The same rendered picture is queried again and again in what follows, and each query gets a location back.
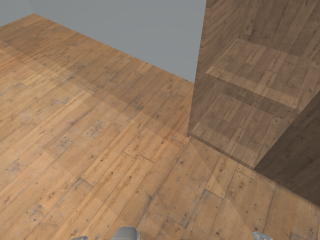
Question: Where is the wardrobe door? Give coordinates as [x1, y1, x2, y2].
[254, 90, 320, 207]

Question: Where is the left robot thigh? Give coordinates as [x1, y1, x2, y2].
[111, 226, 141, 240]

